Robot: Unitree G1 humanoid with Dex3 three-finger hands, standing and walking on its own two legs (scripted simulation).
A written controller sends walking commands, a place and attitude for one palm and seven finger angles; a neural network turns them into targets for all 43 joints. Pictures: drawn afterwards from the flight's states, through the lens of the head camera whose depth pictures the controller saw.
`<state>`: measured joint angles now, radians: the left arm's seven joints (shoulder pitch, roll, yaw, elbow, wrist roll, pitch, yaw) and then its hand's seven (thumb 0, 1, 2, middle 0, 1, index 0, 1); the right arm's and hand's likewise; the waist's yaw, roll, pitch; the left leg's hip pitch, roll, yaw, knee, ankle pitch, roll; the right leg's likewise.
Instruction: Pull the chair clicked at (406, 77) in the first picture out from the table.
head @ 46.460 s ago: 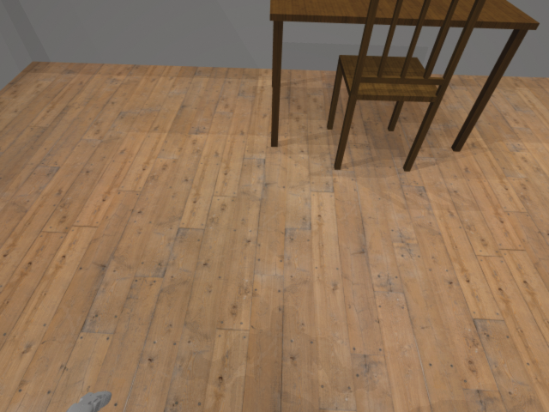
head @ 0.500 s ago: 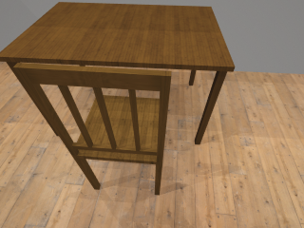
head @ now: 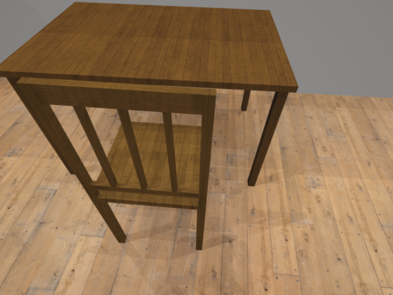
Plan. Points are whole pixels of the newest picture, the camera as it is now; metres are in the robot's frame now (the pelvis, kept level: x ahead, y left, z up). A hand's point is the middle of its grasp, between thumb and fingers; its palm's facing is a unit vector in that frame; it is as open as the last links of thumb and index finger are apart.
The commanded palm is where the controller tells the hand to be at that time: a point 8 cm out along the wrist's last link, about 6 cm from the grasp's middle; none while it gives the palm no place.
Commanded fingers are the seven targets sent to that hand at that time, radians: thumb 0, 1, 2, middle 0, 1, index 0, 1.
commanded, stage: look again from close up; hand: left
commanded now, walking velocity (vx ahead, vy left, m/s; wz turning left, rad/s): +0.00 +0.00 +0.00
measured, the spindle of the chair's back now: (135, 154) +0.48 +0.21 -0.05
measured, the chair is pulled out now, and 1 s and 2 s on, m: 0.21 0.21 0.21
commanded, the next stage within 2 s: raise the hand toward the chair's back in 0.30 s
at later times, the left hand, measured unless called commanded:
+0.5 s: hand out of the picture +0.04 +0.19 -0.14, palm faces +0.16 -0.95 -0.26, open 7.3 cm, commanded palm +0.10 +0.20 -0.07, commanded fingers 0.00 0.76 0.84 -0.19 -0.28 -0.19 -0.28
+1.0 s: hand out of the picture +0.12 +0.19 -0.06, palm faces +0.14 -0.99 -0.10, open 10.8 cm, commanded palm +0.12 +0.22 -0.06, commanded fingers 0.00 0.18 0.59 -0.13 -0.19 -0.13 -0.19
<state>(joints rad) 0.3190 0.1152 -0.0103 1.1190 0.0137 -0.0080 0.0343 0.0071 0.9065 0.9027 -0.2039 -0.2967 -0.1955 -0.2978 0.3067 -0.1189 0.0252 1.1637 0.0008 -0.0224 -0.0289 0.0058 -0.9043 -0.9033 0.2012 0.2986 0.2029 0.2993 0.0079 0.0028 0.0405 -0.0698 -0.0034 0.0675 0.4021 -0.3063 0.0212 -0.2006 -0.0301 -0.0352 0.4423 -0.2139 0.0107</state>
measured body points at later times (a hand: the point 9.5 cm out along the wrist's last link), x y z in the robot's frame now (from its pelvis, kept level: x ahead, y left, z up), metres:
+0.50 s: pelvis -0.01 +0.00 -0.01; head +0.00 +0.00 +0.44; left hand +0.04 +0.24 -0.12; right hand +0.00 -0.22 -0.16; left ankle -0.05 +0.10 -0.74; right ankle +0.02 -0.13 -0.74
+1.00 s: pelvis -0.04 -0.02 -0.11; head +0.03 +0.00 +0.34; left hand +0.10 +0.24 -0.05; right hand +0.23 -0.22 -0.14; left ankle -0.05 +0.10 -0.74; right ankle +0.02 -0.13 -0.74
